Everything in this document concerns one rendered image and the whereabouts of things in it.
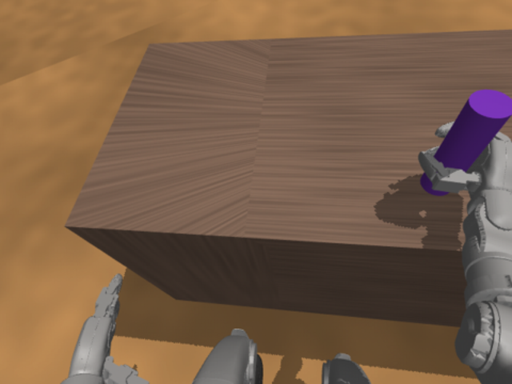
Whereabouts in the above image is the right robot arm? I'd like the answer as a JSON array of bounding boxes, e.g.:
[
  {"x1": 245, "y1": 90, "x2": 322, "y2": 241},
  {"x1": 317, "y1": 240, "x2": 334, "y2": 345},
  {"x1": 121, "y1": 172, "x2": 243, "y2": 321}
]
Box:
[{"x1": 454, "y1": 189, "x2": 512, "y2": 384}]

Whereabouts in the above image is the right robot hand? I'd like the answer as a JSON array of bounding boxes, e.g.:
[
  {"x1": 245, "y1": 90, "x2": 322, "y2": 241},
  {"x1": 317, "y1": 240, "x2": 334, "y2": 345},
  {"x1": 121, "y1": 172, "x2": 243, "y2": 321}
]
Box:
[{"x1": 418, "y1": 121, "x2": 512, "y2": 199}]

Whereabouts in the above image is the can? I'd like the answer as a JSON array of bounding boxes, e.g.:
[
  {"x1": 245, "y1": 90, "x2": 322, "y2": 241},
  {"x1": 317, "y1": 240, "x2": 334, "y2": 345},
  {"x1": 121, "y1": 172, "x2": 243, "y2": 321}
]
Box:
[{"x1": 420, "y1": 90, "x2": 512, "y2": 196}]

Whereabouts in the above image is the left robot hand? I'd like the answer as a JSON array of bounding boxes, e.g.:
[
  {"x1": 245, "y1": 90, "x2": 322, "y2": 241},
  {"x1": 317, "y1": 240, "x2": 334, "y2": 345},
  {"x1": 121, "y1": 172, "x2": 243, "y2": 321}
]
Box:
[{"x1": 68, "y1": 274, "x2": 150, "y2": 384}]

